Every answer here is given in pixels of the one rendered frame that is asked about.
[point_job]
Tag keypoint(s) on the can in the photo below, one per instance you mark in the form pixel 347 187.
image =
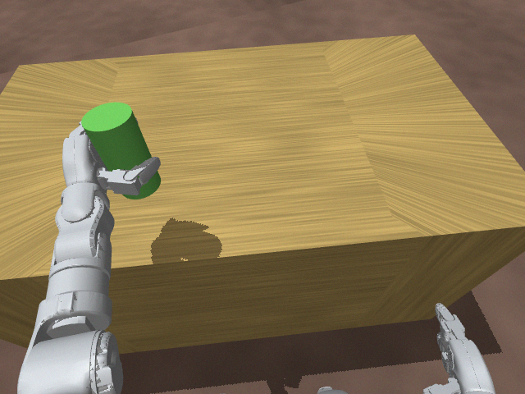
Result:
pixel 115 133

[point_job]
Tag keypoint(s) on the left robot hand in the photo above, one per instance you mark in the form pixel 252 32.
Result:
pixel 82 163

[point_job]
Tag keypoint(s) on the left robot arm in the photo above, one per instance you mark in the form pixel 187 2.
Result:
pixel 69 351

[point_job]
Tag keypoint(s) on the right robot hand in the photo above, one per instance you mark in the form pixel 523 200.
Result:
pixel 461 358

